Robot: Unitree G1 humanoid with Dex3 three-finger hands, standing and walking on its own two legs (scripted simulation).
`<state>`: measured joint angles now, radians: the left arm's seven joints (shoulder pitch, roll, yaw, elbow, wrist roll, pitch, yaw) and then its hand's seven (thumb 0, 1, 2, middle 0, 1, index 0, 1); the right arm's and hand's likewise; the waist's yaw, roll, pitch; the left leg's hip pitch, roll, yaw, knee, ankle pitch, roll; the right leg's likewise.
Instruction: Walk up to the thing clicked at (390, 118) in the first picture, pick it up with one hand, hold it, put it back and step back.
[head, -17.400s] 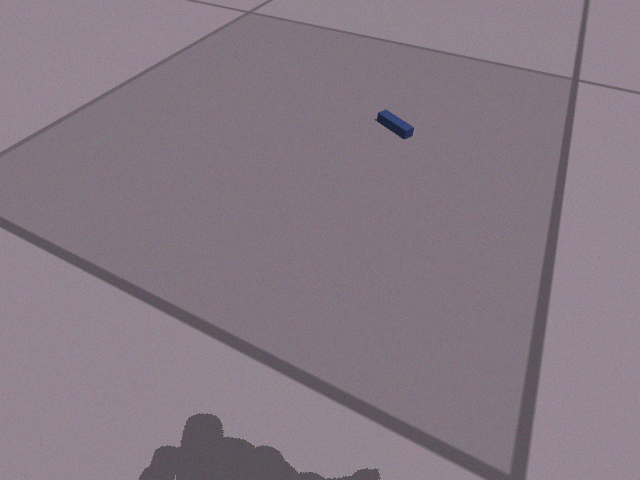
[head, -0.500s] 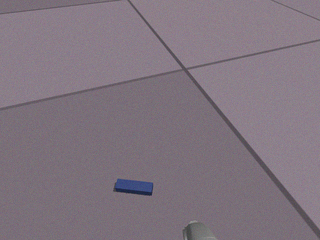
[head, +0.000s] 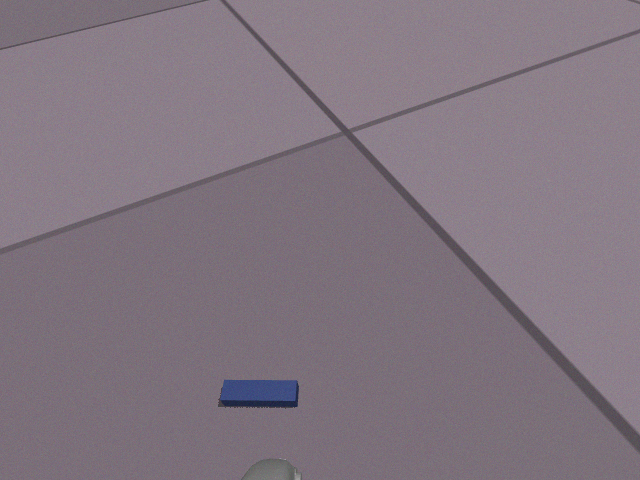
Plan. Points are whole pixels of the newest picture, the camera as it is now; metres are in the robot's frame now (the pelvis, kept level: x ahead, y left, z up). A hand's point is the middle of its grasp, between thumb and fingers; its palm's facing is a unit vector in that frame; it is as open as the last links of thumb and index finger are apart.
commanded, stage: walk up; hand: left
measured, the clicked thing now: (260, 393) +0.49 +0.26 -0.74
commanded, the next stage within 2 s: none
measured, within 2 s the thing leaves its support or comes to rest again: neither
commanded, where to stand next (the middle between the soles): +0.11 +0.03 m, yaw -1 degrees
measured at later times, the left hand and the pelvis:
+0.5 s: hand out of the picture +0.06 +0.32 -0.18, palm faces -0.09 -0.93 -0.37, open 7.4 cm; pelvis -0.03 +0.05 -0.02, yaw -4 degrees
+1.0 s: hand out of the picture +0.06 +0.33 -0.15, palm faces -0.08 -0.93 -0.36, open 7.4 cm; pelvis -0.01 +0.05 +0.00, yaw -3 degrees
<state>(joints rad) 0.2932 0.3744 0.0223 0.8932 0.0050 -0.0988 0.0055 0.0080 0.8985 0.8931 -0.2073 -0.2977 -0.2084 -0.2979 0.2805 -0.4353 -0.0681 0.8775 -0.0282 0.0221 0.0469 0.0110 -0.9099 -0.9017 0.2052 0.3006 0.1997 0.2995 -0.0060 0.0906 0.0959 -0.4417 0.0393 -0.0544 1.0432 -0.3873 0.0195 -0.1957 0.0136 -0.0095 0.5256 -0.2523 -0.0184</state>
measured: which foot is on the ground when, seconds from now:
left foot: up 0.00-0.20, down 0.22-0.58, up 0.60-0.78, down 0.80-1.00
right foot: down 0.00-0.26, up 0.28-0.52, down 0.54-0.82, up 0.84-1.00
